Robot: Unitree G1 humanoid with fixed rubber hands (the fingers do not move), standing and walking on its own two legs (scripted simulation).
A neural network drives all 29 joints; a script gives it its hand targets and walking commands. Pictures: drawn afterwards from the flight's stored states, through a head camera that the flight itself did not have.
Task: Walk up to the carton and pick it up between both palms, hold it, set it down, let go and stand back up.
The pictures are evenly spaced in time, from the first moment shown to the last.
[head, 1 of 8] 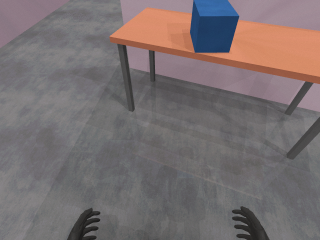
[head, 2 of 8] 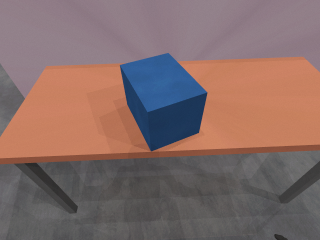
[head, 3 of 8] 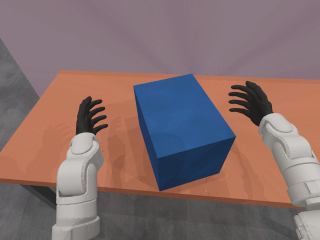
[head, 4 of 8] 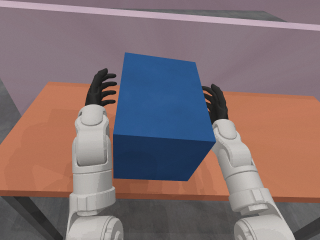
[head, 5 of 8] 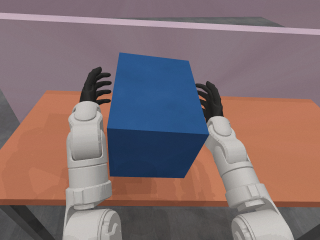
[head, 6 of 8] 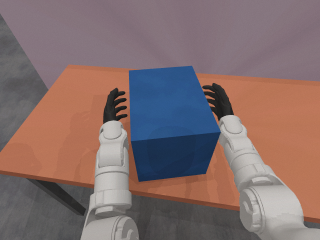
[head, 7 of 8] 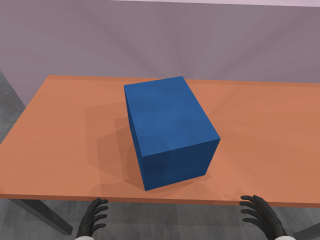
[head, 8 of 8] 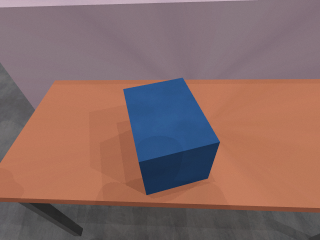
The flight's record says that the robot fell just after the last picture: no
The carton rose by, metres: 0.14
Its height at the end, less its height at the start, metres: +0.00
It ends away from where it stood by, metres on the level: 0.04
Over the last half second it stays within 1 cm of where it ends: yes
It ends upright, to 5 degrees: yes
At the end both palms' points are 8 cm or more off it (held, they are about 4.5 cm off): yes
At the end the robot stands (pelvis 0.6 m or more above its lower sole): yes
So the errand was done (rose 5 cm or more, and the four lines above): yes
